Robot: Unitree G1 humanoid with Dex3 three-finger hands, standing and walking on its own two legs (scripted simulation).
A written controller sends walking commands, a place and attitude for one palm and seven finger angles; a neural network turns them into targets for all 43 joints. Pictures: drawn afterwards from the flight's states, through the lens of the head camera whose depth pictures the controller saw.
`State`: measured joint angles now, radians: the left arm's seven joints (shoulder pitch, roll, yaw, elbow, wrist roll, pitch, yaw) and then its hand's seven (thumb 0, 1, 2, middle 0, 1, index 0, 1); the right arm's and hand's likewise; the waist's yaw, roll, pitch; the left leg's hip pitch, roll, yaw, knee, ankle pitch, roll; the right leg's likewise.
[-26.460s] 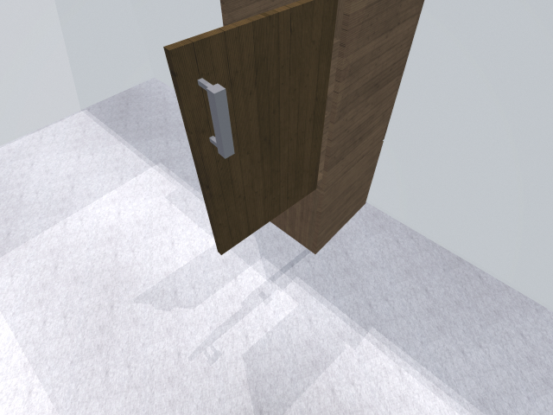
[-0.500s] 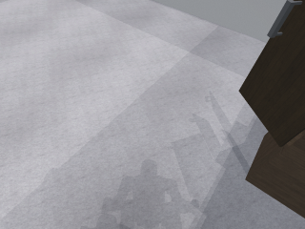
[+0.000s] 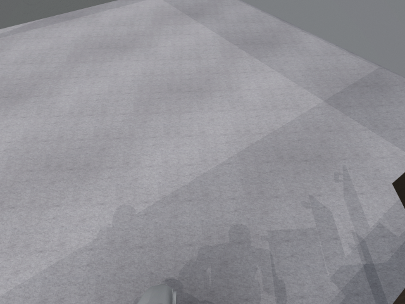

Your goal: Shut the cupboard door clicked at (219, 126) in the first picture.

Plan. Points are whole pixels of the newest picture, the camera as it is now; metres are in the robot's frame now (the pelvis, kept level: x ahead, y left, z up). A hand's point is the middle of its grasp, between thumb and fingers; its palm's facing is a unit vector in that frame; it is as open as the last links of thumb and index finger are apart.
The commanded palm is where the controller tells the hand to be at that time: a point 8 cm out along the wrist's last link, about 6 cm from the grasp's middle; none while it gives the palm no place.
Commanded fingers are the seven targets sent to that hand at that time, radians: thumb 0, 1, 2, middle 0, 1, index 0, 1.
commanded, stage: walk to a spot facing it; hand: left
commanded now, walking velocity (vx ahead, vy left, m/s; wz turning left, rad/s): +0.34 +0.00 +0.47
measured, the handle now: out of the picture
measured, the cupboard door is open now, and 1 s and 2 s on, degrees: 52 52 52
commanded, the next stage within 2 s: turn to face it in 0.66 s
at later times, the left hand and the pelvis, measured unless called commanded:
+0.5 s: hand (95, 269) +0.22 +0.27 -0.17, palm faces +0.20 -0.96 -0.19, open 7.4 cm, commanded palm none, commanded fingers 0.00 0.90 0.90 -0.20 -0.30 -0.20 -0.30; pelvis +0.19 +0.07 +0.00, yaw +9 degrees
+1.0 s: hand (123, 199) +0.41 +0.25 -0.17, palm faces +0.20 -0.95 -0.22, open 7.1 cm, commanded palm none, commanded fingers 0.00 0.90 0.90 -0.20 -0.30 -0.20 -0.30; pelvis +0.40 +0.06 +0.00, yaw +8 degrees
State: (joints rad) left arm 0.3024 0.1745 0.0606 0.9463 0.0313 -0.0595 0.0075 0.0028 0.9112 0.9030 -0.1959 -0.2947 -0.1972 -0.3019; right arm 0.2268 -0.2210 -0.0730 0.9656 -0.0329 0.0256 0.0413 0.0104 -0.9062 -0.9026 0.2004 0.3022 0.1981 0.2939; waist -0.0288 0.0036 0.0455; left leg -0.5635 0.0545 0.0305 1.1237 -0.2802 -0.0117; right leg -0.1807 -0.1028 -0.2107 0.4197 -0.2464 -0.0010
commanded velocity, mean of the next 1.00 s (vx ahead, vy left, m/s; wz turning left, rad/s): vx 0.24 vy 0.00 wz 0.00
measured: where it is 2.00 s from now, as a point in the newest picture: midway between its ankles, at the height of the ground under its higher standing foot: (189, 242)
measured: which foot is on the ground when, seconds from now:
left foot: up 0.00-0.20, down 0.22-0.74, up 0.76-1.00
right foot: down 0.00-0.22, up 0.24-0.70, down 0.72-1.00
